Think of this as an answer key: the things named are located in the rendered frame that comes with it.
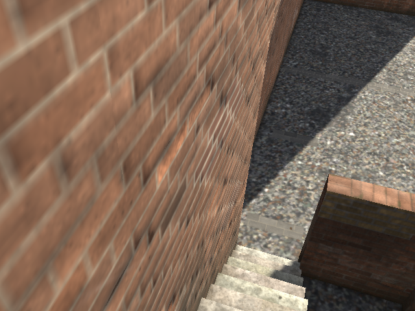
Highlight stairs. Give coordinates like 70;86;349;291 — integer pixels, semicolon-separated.
197;245;308;311

